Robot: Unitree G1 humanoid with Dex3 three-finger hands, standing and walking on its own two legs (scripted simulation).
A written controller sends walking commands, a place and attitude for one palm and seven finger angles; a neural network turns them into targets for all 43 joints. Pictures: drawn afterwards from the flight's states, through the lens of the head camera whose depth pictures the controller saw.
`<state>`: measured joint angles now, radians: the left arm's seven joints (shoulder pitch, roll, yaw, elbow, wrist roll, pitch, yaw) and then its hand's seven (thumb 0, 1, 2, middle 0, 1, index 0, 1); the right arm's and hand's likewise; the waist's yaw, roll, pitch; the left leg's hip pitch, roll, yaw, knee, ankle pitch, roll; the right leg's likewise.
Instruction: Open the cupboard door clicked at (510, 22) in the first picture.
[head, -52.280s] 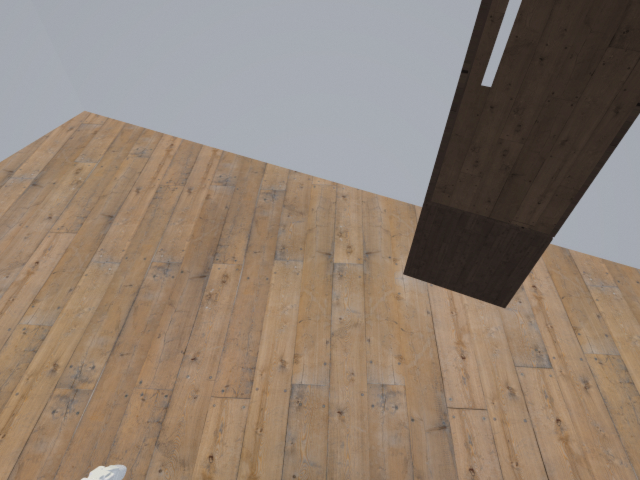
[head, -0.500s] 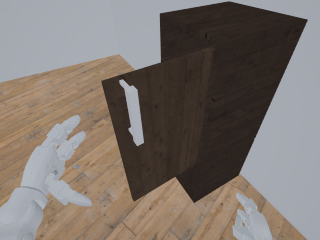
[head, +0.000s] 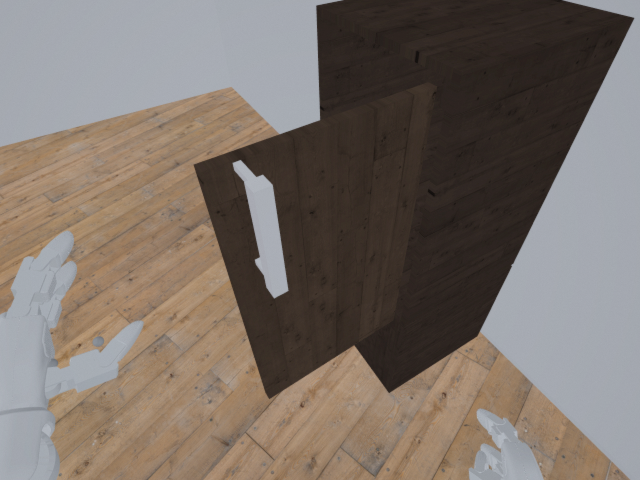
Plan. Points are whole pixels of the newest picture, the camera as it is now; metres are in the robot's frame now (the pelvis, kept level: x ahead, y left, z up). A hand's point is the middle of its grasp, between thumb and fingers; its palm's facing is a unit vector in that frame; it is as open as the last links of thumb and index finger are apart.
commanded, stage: draw the hand back to the body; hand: left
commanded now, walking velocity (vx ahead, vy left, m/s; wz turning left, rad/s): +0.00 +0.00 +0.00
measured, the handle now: (260, 233) +0.36 +0.12 +0.15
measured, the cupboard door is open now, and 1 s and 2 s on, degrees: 93 93 93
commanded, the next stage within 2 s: step back with the hand held close in 0.56 s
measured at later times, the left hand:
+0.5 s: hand (76, 341) +0.20 +0.27 +0.14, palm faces +0.47 -0.80 -0.37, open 7.5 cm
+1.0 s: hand (64, 369) +0.17 +0.27 +0.14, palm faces +0.35 -0.79 -0.50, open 7.4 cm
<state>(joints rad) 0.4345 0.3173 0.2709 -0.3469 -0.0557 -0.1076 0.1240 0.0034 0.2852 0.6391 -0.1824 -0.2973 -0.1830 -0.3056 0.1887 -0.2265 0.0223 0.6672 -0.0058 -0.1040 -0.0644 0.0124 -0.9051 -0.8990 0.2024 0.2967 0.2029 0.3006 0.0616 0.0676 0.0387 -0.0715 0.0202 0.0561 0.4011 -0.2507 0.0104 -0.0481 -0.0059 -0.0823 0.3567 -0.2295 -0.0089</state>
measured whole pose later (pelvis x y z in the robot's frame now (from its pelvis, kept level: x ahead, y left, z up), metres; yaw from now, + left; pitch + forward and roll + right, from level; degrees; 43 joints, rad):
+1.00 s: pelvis -0.03 +0.01 +0.00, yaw -1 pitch +0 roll -1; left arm 0.57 0.39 0.37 -0.45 -0.07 -0.13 0.11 0.02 0.89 0.90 -0.21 -0.30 -0.21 -0.31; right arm 0.16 -0.25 -0.02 0.58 0.02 -0.01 -0.08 0.01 -0.91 -0.90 0.20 0.30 0.20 0.30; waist 0.02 0.06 0.04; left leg -0.25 0.02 0.08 0.47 -0.23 0.03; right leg -0.23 -0.02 -0.06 0.43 -0.20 0.01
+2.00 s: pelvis -0.21 +0.05 +0.00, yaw -2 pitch +2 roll -6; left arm 0.55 0.44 0.43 -0.56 -0.07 -0.21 0.16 0.02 0.89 0.90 -0.21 -0.30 -0.21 -0.31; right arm 0.19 -0.19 0.00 0.61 -0.01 -0.13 -0.06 0.01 -0.91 -0.90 0.20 0.30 0.20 0.30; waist 0.03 0.01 0.00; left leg -0.41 0.02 0.00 0.32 0.06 0.07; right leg -0.28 0.09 0.01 0.85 -0.52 -0.01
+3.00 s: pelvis -0.32 +0.10 -0.01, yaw -1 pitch +0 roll -1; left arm 0.50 0.40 0.34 -0.35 -0.01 -0.20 0.10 0.01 0.89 0.90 -0.20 -0.30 -0.21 -0.31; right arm 0.20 -0.20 0.01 0.68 0.00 -0.15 -0.02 0.01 -0.90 -0.90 0.20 0.30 0.20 0.30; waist 0.01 0.05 0.00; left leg -0.32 0.06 0.02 0.59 -0.26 -0.02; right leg -0.26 0.00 -0.06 0.57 -0.31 -0.02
